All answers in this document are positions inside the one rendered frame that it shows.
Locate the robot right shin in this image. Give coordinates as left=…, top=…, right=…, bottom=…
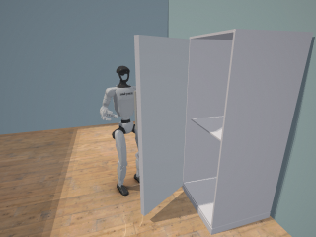
left=117, top=160, right=127, bottom=187

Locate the robot right hand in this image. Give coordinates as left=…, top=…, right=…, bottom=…
left=101, top=109, right=119, bottom=121

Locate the handle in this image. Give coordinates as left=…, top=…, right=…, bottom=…
left=133, top=90, right=138, bottom=130

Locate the right robot upper arm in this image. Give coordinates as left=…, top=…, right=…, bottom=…
left=102, top=87, right=116, bottom=110

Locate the fridge door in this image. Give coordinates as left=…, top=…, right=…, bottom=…
left=134, top=35, right=190, bottom=216

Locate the robot right foot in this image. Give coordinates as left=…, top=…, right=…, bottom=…
left=117, top=183, right=129, bottom=196

